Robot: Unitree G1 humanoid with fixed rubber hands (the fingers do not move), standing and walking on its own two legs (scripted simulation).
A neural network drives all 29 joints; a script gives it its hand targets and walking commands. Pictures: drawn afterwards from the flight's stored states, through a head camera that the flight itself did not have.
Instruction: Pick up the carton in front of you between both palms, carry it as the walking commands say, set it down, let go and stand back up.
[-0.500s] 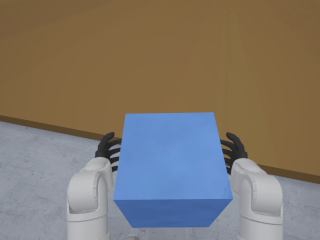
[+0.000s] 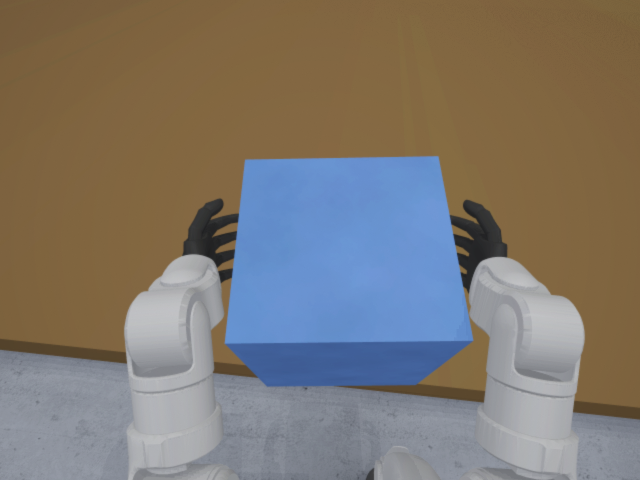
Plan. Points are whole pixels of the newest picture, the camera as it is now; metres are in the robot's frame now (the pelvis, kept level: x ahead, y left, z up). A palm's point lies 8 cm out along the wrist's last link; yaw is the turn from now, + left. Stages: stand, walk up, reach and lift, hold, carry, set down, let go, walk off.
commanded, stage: carry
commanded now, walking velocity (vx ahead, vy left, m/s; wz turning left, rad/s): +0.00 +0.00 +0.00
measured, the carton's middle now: (341, 286) +0.33 -0.01 +0.07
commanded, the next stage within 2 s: none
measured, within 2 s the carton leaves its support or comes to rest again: neither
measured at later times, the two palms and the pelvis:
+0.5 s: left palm (230, 129) +0.60 +0.15 +0.11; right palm (416, 121) +0.62 -0.15 +0.12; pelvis +0.20 -0.01 -0.02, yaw +1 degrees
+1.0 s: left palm (230, 98) +0.68 +0.16 +0.12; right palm (402, 102) +0.69 -0.14 +0.11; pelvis +0.33 +0.01 -0.01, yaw +2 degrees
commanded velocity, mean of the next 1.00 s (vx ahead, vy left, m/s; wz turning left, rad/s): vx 0.00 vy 0.00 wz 0.00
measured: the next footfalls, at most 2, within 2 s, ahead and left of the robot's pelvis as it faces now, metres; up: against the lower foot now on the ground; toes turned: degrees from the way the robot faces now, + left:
right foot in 0.12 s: +0.27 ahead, -0.09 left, +0.00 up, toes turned -7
left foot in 0.42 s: +0.22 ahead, +0.10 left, +0.00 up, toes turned +5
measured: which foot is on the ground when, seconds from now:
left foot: down 0.00-0.16, up 0.18-0.40, down 0.42-0.98, up 1.00-1.00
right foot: up 0.00-0.10, down 0.12-0.76, up 0.78-0.94, down 0.96-1.00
